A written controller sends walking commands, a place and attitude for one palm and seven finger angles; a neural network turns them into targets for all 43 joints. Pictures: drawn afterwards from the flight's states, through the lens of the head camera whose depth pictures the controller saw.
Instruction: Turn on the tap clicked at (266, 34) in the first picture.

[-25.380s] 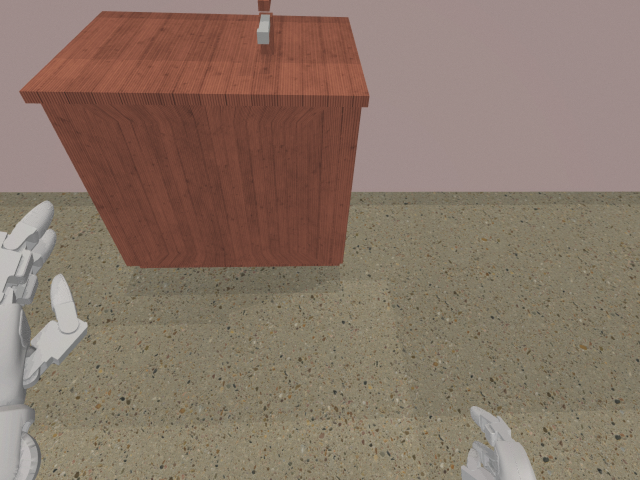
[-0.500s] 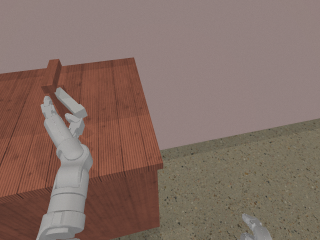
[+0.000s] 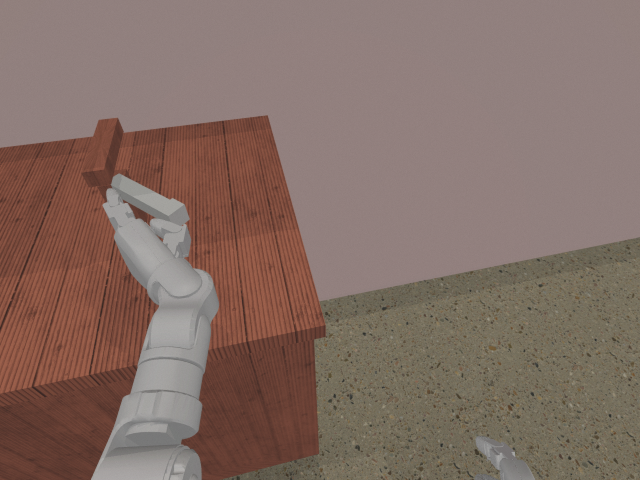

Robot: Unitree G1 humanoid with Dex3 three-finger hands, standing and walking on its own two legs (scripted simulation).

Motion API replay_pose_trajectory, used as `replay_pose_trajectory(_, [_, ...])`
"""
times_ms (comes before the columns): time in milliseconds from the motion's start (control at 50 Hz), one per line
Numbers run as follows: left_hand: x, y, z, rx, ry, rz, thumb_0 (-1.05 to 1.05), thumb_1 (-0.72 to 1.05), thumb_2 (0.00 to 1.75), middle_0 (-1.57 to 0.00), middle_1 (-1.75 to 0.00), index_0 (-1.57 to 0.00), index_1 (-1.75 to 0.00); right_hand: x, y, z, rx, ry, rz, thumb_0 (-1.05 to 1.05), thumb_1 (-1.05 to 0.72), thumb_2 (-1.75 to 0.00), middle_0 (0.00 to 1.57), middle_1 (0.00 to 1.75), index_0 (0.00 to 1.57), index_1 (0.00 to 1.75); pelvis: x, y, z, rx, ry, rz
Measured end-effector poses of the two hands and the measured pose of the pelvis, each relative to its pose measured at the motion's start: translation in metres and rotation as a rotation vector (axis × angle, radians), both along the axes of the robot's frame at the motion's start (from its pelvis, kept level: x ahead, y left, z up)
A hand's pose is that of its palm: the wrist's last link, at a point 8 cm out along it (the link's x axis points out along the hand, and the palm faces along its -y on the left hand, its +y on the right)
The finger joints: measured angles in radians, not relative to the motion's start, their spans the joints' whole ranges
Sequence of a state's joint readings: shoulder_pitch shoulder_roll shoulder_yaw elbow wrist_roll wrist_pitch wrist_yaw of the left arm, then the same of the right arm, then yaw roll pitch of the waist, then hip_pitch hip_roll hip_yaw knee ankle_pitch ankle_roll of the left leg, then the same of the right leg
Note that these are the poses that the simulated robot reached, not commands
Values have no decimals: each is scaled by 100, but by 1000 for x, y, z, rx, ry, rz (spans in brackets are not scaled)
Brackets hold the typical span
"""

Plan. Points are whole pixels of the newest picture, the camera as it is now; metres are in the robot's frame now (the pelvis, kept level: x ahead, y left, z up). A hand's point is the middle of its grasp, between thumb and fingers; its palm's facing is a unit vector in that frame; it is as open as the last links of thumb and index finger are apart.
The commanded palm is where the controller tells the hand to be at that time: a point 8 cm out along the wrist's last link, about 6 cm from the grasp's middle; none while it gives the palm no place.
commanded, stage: push the lever round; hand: left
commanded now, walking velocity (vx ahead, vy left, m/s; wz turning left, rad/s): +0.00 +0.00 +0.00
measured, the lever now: (173, 214) +0.42 +0.23 +0.12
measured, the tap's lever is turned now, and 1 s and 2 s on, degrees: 43 65 79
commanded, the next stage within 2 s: lift the hand up off the lever in 1.14 s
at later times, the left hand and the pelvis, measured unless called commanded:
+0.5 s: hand (202, 219) +0.42 +0.19 +0.12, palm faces +0.80 -0.60 -0.08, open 7.7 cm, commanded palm +0.37 +0.21 +0.12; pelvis +0.00 +0.00 +0.00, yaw +0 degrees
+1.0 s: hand (210, 210) +0.44 +0.18 +0.12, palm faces +0.81 -0.58 -0.09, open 8.0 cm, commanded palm +0.39 +0.20 +0.12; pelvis +0.00 -0.01 -0.01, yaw +0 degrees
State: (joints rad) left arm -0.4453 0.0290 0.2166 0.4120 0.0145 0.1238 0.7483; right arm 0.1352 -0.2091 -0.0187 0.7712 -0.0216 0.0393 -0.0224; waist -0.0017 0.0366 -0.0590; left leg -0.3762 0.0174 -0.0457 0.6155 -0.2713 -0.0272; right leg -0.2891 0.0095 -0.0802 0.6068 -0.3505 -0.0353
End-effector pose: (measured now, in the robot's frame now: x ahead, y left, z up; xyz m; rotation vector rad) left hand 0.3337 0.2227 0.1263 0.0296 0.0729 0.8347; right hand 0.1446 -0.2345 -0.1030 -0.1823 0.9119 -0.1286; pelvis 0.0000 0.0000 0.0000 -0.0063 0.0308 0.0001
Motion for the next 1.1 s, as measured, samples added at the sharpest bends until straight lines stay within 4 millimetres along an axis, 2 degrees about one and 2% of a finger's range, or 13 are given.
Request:
replay_pose_trajectory(340, [27, -17, 0, -20, 39, 62, -1, 92, 92, -15, -15, -15, -16, -12, 1, -11, 20, 68, 3, 1, -90, -89, 20, 30, 20, 30, 3, 0, -3, -1, 41, -1])
replay_pose_trajectory(860, [40, -23, -1, -16, 55, 113, 2, 91, 91, -15, -15, -12, -14, -35, -10, -21, 12, 120, -12, 1, -90, -89, 20, 30, 20, 30, 0, -4, -7, -3, 73, 3])
replay_pose_trajectory(1100, [53, -30, 2, 2, 60, 115, 2, 91, 91, -15, -15, -9, -13, -54, -13, -28, 15, 159, -21, 1, -90, -89, 20, 30, 20, 30, -5, -7, -10, -3, 94, 5])
